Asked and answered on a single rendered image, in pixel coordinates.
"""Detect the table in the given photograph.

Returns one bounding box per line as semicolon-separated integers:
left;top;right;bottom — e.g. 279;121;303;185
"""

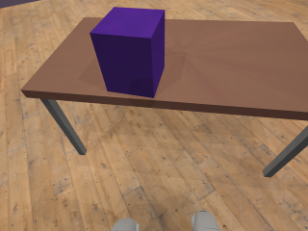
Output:
21;17;308;178

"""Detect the robot right thigh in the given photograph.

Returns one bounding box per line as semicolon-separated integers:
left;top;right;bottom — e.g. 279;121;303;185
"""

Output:
192;211;221;231

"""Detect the carton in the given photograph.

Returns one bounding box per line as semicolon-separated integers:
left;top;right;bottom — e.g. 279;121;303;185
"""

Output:
90;7;166;98

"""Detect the robot thigh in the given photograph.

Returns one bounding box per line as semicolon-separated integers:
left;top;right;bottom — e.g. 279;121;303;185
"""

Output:
111;218;140;231
192;211;221;231

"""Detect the robot left thigh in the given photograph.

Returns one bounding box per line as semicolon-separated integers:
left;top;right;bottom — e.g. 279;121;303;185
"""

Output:
111;218;140;231

